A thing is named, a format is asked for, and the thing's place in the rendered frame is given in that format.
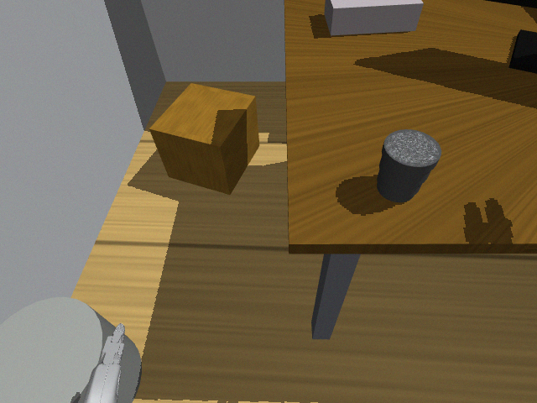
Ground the table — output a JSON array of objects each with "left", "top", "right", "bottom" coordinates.
[{"left": 284, "top": 0, "right": 537, "bottom": 339}]

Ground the left robot hand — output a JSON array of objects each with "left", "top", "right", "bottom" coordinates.
[{"left": 83, "top": 323, "right": 125, "bottom": 403}]

